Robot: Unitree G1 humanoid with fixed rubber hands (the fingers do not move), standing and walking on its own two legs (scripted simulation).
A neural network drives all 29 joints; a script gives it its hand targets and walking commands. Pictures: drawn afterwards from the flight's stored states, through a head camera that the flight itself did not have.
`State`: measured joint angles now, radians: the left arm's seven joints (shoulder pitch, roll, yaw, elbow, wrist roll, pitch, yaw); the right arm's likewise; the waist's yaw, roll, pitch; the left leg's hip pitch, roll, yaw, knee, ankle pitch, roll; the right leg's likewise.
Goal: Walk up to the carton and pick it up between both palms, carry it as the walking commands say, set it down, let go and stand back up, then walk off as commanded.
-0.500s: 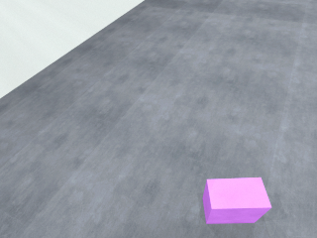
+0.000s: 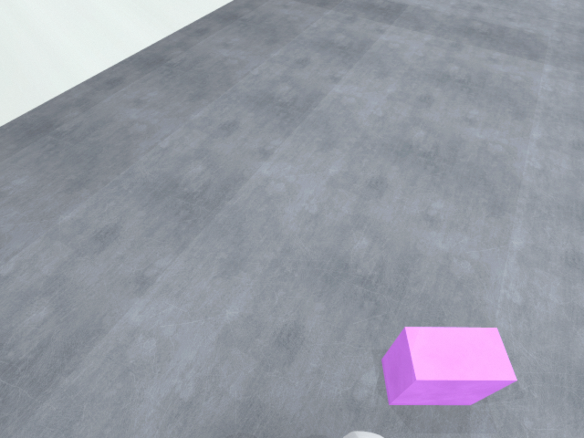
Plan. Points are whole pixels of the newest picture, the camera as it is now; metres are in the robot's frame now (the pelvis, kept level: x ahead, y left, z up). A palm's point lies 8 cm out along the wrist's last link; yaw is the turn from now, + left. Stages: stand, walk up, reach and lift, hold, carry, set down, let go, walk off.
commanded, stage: walk off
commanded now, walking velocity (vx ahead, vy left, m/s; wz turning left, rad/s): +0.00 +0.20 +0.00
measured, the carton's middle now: (439, 368) +0.40 -0.45 -0.63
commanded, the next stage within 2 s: stand in 0.24 s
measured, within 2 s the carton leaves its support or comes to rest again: neither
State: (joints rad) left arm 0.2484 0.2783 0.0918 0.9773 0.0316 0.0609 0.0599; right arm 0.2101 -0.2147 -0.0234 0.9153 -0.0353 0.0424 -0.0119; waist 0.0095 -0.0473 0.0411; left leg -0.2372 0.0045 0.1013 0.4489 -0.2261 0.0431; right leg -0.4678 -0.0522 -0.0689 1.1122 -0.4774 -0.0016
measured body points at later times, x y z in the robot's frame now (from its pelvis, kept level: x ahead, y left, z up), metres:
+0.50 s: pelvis +0.00 +0.09 +0.00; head +0.03 +0.08 +0.45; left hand +0.02 +0.35 -0.14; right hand +0.06 -0.16 -0.16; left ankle +0.00 +0.25 -0.74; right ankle -0.01 -0.04 -0.74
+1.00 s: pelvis +0.02 +0.14 +0.00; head +0.03 +0.14 +0.45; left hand +0.01 +0.37 -0.16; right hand +0.03 -0.10 -0.15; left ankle +0.00 +0.25 -0.74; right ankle +0.00 -0.02 -0.74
